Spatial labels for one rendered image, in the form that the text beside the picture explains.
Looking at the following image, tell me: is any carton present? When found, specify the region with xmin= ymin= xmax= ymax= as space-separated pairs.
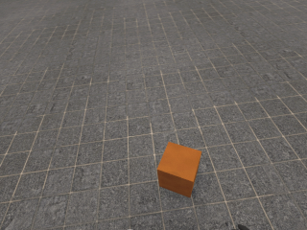
xmin=156 ymin=142 xmax=201 ymax=197

